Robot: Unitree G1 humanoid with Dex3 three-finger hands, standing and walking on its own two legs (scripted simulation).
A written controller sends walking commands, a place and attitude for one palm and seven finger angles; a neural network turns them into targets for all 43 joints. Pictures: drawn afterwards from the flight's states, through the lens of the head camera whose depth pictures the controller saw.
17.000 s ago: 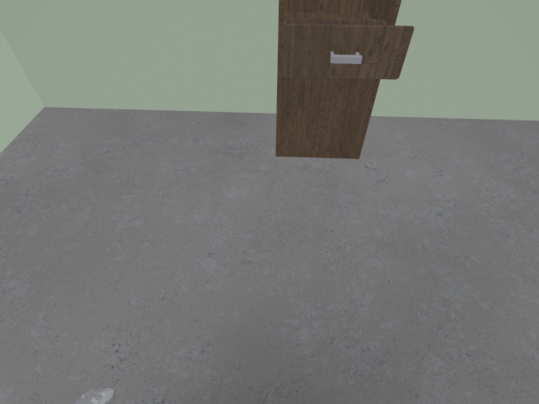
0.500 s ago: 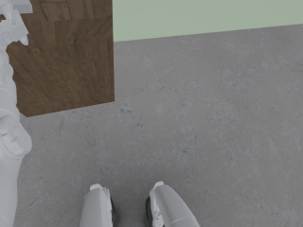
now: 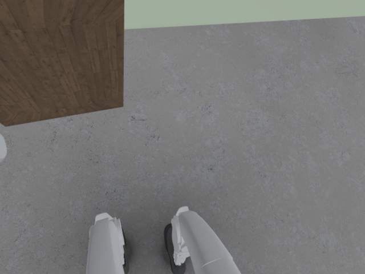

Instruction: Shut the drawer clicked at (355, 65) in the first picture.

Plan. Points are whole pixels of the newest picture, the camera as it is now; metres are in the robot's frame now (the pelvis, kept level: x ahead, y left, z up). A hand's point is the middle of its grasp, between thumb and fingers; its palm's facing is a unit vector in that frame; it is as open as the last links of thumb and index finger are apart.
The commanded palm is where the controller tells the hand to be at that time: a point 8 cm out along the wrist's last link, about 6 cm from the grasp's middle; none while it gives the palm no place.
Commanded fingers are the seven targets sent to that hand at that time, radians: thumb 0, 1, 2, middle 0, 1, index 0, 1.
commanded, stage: pull the fist back off the drawer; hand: left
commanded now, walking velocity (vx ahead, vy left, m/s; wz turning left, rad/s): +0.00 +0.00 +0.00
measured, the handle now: out of the picture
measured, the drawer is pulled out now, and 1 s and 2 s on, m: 0.00 0.00 0.00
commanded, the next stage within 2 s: draw the hand back to the body in 0.70 s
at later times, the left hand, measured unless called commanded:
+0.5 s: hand out of the picture +0.61 +0.23 +0.10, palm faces +0.16 -0.99 -0.02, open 3.3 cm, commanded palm +0.59 +0.22 +0.10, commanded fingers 0.00 0.90 0.90 -1.40 -1.60 -1.40 -1.60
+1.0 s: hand out of the picture +0.55 +0.23 +0.12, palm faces +0.15 -0.99 -0.06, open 3.3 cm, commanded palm +0.50 +0.26 +0.14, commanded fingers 0.00 0.90 0.90 -1.40 -1.60 -1.40 -1.60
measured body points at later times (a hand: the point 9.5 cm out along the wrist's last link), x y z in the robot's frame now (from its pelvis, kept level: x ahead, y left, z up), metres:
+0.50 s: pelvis +0.00 +0.01 +0.00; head +0.20 +0.06 +0.40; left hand +0.60 +0.28 +0.10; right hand -0.06 -0.23 -0.07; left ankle +0.07 +0.10 -0.61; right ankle +0.02 -0.13 -0.61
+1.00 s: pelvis +0.06 -0.01 +0.06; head +0.21 +0.02 +0.48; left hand +0.54 +0.28 +0.13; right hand +0.06 -0.26 -0.05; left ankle +0.07 +0.10 -0.60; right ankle +0.02 -0.13 -0.60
